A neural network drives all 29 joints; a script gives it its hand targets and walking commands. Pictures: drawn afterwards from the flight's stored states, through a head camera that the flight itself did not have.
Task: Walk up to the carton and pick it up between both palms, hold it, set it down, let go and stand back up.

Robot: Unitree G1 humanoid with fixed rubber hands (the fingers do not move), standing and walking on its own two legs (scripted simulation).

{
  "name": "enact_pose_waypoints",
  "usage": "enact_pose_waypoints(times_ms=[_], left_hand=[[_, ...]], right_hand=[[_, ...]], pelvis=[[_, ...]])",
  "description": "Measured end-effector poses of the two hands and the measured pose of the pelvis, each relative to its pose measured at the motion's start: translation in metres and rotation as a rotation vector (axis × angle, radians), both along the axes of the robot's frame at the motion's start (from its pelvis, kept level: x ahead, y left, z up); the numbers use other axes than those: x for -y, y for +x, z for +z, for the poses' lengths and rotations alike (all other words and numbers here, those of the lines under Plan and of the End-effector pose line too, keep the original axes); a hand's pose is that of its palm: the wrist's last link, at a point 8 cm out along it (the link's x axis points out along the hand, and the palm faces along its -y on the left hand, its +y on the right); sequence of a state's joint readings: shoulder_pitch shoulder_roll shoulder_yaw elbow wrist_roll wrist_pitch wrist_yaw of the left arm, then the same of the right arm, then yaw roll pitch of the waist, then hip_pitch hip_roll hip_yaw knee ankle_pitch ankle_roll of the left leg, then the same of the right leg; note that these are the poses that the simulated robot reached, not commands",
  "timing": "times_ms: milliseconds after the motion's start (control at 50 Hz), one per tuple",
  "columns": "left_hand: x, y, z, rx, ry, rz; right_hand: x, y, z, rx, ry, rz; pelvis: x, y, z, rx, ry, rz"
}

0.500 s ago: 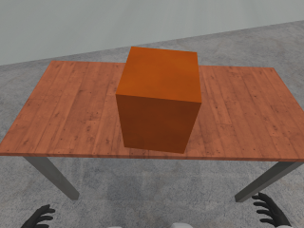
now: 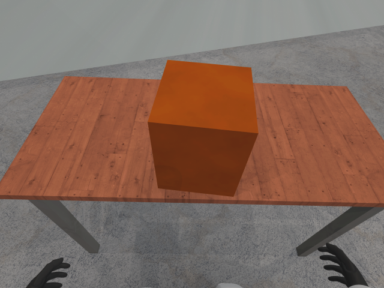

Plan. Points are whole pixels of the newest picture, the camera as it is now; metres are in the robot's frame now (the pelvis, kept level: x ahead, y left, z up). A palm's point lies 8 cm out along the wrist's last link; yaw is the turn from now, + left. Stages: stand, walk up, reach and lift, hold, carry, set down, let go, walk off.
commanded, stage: walk up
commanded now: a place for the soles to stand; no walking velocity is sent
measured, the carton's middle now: (201, 131) +0.45 -0.02 +0.05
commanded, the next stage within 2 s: reach and lift in 0.12 s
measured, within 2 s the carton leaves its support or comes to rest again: neither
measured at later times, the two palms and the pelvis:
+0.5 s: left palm (74, 247) +0.20 +0.24 -0.04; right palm (351, 277) +0.15 -0.32 -0.05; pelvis +0.00 -0.02 +0.01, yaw +0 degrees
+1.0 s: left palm (70, 244) +0.20 +0.24 -0.01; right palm (335, 264) +0.16 -0.27 +0.01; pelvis +0.00 +0.00 +0.02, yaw +0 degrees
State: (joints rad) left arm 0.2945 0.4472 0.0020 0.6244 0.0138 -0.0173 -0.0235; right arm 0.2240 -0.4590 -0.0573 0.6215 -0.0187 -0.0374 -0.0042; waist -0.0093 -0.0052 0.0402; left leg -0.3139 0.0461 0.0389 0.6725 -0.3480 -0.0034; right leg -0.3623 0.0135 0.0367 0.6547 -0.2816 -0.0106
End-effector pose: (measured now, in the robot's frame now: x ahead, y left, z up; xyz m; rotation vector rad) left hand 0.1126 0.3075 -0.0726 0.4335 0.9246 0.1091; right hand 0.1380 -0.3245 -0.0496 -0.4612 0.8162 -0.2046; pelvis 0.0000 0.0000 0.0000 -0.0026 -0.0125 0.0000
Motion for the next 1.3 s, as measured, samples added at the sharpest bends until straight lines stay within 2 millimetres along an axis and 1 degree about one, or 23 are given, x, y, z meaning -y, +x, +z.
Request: enact_pose_waypoints(times_ms=[160,180,220,280,340,400,440,480,540,620,700,760,860,980,1040,1100,1180,1300], left_hand=[[0.000,0.000,0.001,0.008,0.000,0.000],[-0.001,0.000,-0.001,-0.021,0.010,0.015],[0.000,0.004,-0.007,-0.090,0.038,0.045],[0.016,0.021,-0.008,-0.113,0.041,0.050],[0.039,0.050,0.003,-0.029,-0.006,0.039],[0.056,0.076,0.020,0.065,-0.035,0.019],[0.061,0.084,0.027,0.091,-0.040,0.013],[0.064,0.086,0.031,0.104,-0.047,0.011],[0.066,0.088,0.034,0.115,-0.056,0.007],[0.064,0.088,0.036,0.128,-0.080,0.007],[0.059,0.088,0.041,0.160,-0.103,0.006],[0.056,0.088,0.047,0.208,-0.126,0.004],[0.053,0.084,0.053,0.248,-0.153,0.010],[0.065,0.084,0.060,0.308,-0.197,0.011],[0.073,0.087,0.066,0.337,-0.216,0.013],[0.079,0.092,0.073,0.376,-0.236,0.015],[0.084,0.099,0.081,0.423,-0.279,0.027],[0.086,0.101,0.088,0.458,-0.308,0.015]], right_hand=[[0.000,0.000,0.001,0.008,0.000,0.000],[0.002,0.000,-0.001,0.021,-0.005,0.011],[0.006,-0.006,-0.012,0.013,0.004,0.015],[0.010,-0.019,-0.028,-0.011,0.031,0.009],[0.008,-0.018,-0.030,0.031,0.057,0.007],[0.004,-0.009,-0.023,0.092,0.075,0.003],[0.002,0.000,-0.013,0.149,0.080,-0.002],[-0.001,0.008,-0.003,0.196,0.079,-0.003],[-0.004,0.015,0.010,0.231,0.071,0.002],[-0.012,0.012,0.018,0.235,0.072,-0.019],[-0.027,0.007,0.025,0.257,0.098,-0.042],[-0.040,0.005,0.030,0.287,0.122,-0.057],[-0.056,0.009,0.039,0.332,0.158,-0.071],[-0.059,0.022,0.054,0.397,0.184,-0.062],[-0.058,0.028,0.059,0.419,0.201,-0.063],[-0.063,0.034,0.064,0.444,0.224,-0.057],[-0.075,0.040,0.071,0.478,0.252,-0.062],[-0.101,0.039,0.074,0.485,0.307,-0.080]], pelvis=[[0.000,-0.001,0.000,0.001,0.000,0.000],[0.000,-0.001,0.000,0.003,0.000,0.001],[0.000,-0.003,-0.003,0.014,-0.001,0.004],[0.002,-0.005,-0.005,0.026,0.002,0.005],[0.007,-0.004,-0.005,0.027,0.008,0.005],[0.012,-0.002,-0.001,0.035,0.014,0.005],[0.016,0.000,0.003,0.040,0.018,0.004],[0.018,0.002,0.006,0.049,0.020,0.004],[0.018,0.003,0.011,0.058,0.020,0.003],[0.015,0.002,0.016,0.061,0.015,0.003],[0.008,0.001,0.019,0.060,0.006,0.004],[0.003,0.001,0.021,0.062,-0.001,0.004],[-0.002,0.002,0.022,0.073,-0.008,0.004],[-0.001,0.004,0.023,0.074,-0.007,0.004],[0.002,0.006,0.024,0.074,-0.004,0.004],[0.005,0.008,0.025,0.069,0.000,0.004],[0.008,0.011,0.026,0.061,0.004,0.004],[0.006,0.018,0.026,0.048,0.002,0.004]])
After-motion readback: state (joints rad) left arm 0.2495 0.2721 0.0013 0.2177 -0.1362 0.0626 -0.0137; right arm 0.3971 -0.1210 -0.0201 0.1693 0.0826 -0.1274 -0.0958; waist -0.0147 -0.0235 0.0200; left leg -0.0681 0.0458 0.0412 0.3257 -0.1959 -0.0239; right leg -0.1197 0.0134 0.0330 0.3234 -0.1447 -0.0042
